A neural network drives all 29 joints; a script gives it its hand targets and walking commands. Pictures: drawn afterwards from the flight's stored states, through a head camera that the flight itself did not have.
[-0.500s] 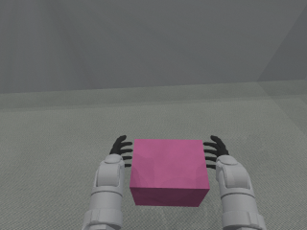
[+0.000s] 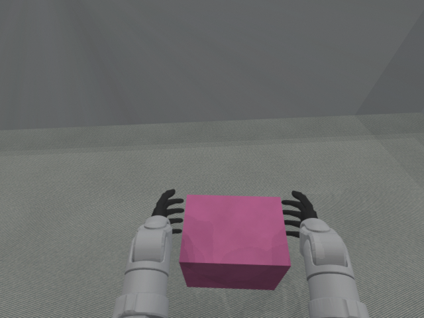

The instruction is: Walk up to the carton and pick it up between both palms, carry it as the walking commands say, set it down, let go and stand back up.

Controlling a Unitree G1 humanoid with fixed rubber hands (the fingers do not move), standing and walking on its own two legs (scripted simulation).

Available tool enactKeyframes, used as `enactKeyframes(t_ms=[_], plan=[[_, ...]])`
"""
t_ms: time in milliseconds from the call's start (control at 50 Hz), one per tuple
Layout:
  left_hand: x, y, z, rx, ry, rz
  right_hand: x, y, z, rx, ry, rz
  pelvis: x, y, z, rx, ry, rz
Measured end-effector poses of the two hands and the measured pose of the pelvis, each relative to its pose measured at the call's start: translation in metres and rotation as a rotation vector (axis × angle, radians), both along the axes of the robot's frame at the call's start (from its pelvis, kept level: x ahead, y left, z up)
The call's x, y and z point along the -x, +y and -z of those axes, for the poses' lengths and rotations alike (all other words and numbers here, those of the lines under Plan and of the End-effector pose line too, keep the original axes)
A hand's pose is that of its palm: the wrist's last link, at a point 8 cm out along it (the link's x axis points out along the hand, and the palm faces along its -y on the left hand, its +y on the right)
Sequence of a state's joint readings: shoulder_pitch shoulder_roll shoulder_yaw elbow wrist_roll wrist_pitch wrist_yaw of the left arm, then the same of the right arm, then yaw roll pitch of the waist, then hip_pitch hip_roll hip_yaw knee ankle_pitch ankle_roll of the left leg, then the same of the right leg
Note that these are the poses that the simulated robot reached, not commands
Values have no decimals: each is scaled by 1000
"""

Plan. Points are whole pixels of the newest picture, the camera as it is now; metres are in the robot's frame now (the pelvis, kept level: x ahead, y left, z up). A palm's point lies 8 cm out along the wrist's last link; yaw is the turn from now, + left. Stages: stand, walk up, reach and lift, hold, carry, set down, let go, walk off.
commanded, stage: hold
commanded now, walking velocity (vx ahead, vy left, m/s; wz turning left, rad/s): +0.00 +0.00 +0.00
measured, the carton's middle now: (231, 243) +0.30 +0.00 -0.03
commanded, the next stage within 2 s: carry in 0.46 s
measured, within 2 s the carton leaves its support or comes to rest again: neither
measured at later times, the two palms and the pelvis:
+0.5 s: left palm (160, 224) +0.29 +0.14 +0.05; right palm (307, 226) +0.29 -0.15 +0.05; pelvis +0.00 +0.00 +0.00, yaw +0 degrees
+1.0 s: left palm (127, 217) +0.29 +0.21 +0.06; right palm (266, 222) +0.29 -0.07 +0.06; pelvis -0.01 +0.07 -0.03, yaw +2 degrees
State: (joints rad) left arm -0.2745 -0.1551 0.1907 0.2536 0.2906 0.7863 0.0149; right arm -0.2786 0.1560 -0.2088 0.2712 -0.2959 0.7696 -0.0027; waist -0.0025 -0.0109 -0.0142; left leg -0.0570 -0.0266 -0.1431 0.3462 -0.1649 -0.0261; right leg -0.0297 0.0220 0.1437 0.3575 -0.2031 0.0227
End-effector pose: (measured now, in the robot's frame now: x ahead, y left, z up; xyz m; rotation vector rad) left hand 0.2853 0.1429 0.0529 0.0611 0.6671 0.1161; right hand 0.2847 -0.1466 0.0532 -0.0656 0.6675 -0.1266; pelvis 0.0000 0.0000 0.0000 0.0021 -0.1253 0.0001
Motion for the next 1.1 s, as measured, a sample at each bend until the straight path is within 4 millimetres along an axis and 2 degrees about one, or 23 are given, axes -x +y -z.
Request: enactKeyframes(t_ms=[440,520,600,780,920,1020,1100], plan=[[1,0,-1,-1,-3,-4,1,0,0,0,2,-1,1,-1,0,1,-6,-1],[-1,1,0,-10,-18,-9,-3,3,3,7,-13,4,2,0,6,9,58,-8],[-4,11,-2,-24,-32,-36,-8,15,6,-8,-24,18,2,9,13,13,115,-18],[-5,41,-1,-23,10,-164,-12,56,3,16,26,58,3,39,26,-12,182,4],[-7,49,-8,-7,60,-159,-5,64,0,-17,78,108,6,53,27,4,204,-23],[-7,72,-9,16,69,-150,-5,87,-9,-11,85,132,8,77,27,-16,206,-39],[-1,93,-10,19,92,-166,-2,109,-11,5,106,110,12,93,22,4,211,-11]])
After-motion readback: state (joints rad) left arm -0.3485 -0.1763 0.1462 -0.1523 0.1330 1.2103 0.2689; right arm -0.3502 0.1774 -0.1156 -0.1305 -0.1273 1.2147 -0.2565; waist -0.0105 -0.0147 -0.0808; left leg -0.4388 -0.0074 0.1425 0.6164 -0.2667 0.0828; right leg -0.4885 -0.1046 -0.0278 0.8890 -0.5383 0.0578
